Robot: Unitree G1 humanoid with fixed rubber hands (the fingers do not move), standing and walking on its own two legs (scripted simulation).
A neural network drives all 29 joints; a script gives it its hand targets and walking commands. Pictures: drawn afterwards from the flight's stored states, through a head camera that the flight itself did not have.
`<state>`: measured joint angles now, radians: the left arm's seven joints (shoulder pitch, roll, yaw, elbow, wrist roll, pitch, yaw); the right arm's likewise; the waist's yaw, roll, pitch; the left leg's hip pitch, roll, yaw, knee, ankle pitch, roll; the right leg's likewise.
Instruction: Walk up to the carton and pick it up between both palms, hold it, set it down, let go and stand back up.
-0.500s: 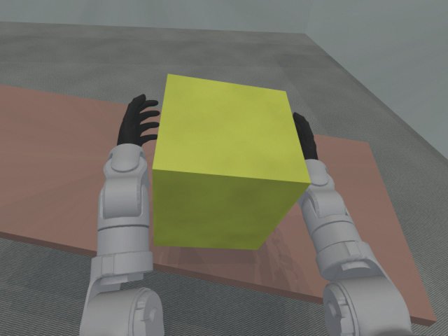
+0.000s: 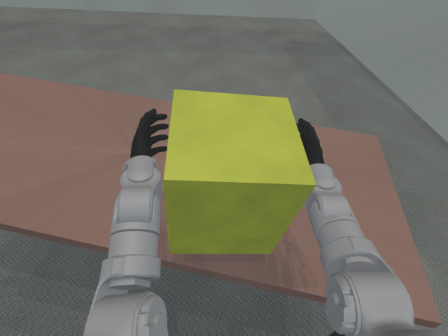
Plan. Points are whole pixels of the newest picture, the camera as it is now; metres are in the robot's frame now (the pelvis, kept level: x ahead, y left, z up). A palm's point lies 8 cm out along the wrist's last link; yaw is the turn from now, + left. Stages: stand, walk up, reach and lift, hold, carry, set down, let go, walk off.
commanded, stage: set down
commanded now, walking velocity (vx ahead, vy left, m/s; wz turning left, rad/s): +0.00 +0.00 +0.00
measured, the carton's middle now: (226, 178) +0.38 +0.00 +0.09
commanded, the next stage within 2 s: none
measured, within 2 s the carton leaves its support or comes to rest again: rests again in 0.98 s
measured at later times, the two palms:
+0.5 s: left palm (158, 162) +0.39 +0.13 +0.12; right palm (312, 167) +0.41 -0.17 +0.11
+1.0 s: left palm (164, 173) +0.39 +0.12 +0.10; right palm (313, 176) +0.41 -0.18 +0.08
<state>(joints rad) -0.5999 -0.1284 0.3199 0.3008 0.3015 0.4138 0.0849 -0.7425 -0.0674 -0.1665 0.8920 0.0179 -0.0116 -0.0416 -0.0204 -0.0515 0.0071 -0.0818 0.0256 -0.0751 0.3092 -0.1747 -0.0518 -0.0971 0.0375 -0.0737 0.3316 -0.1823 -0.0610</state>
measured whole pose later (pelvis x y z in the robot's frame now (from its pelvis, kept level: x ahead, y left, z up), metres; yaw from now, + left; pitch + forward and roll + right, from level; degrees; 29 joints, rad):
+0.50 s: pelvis +0.01 -0.01 +0.00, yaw -1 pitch +1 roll +0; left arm -0.58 -0.19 0.34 0.35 0.34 0.34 0.12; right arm -0.76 -0.11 -0.18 0.99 -0.03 -0.09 0.01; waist 0.01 -0.02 0.00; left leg -0.13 0.04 -0.04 0.30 -0.18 -0.06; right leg -0.16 0.05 -0.06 0.33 -0.19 -0.07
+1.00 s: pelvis +0.00 -0.01 +0.00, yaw -2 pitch +5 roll +0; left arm -0.58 -0.20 0.35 0.43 0.32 0.23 0.15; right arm -0.76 -0.11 -0.26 1.03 -0.11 -0.16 0.04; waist 0.03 -0.02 -0.03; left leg -0.23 0.05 -0.03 0.30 -0.16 -0.07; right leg -0.26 0.06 -0.06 0.33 -0.16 -0.08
